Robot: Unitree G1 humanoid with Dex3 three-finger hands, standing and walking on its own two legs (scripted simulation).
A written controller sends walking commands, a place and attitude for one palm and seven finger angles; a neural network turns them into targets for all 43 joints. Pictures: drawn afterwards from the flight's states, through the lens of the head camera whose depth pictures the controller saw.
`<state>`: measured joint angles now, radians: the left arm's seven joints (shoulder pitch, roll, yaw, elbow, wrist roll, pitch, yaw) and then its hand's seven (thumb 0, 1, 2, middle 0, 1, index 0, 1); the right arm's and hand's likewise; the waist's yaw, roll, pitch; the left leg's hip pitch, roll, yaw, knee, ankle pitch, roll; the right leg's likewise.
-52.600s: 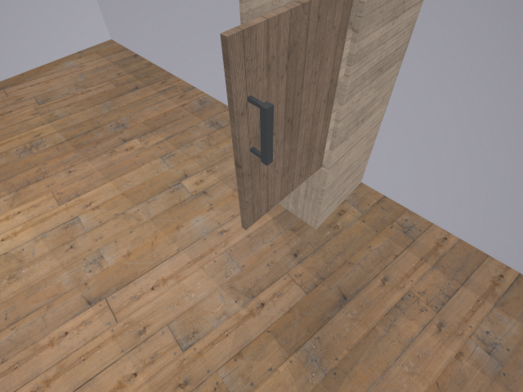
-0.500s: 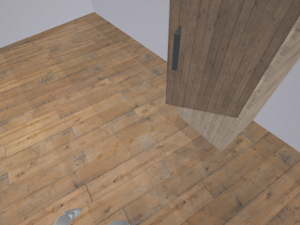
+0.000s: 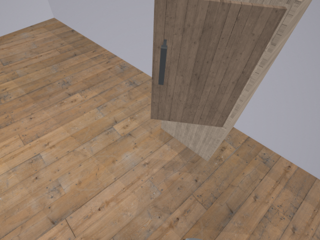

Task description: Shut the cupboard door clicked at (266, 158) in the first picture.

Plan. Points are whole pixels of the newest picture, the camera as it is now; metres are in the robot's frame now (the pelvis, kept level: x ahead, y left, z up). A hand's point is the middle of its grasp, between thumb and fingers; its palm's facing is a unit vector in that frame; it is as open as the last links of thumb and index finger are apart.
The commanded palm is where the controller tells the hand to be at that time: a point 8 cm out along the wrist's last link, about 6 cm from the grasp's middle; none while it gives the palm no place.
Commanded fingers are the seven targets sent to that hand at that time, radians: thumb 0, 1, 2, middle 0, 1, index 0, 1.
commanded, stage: take the last steps up to it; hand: left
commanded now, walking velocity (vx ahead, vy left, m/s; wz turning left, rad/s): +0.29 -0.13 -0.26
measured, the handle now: (163, 63) +0.69 +0.03 +0.03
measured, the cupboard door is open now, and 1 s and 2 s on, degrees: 34 34 34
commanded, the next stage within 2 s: come to a stop and stand still in 0.70 s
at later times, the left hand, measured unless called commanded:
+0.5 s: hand out of the picture +0.07 +0.13 -0.18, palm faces -0.04 -0.99 -0.14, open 7.4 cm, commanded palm none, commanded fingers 0.00 0.90 0.90 -0.20 -0.30 -0.20 -0.30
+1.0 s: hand (141, 172) +0.34 +0.08 -0.17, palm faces -0.16 -0.96 -0.24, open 7.4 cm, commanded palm none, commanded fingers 0.00 0.90 0.90 -0.20 -0.30 -0.20 -0.30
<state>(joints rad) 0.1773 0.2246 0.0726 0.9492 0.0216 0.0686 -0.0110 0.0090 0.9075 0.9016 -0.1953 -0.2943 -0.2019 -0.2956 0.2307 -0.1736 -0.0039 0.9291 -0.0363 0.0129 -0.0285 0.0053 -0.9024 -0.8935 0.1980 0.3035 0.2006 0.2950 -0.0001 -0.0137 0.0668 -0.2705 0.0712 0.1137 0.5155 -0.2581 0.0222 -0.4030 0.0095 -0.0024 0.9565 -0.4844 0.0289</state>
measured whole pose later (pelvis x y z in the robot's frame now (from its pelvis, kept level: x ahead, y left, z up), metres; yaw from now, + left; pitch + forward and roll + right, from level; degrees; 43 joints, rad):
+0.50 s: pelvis +0.09 -0.03 -0.01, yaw -4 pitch +1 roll -2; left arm 0.36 0.14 0.03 1.10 0.03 -0.02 0.00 0.01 0.90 0.90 -0.20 -0.29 -0.20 -0.30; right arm 0.20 -0.20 -0.04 0.99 -0.03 0.00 0.01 0.01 -0.91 -0.89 0.19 0.30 0.20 0.29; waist 0.00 0.00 0.05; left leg -0.48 0.08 0.11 0.73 -0.31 -0.02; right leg 0.00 0.04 -0.04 0.37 -0.38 -0.03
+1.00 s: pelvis +0.23 -0.09 -0.01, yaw -8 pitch +0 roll +0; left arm 0.13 0.16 0.02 1.02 0.03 -0.02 0.01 0.00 0.91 0.90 -0.19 -0.29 -0.20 -0.30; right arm 0.30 -0.19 -0.04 1.08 -0.01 0.03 -0.02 0.01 -0.91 -0.89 0.20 0.30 0.20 0.29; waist -0.04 0.04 0.06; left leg -0.25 0.07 0.08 0.66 -0.50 -0.04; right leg -0.32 -0.04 -0.06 0.55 -0.24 0.00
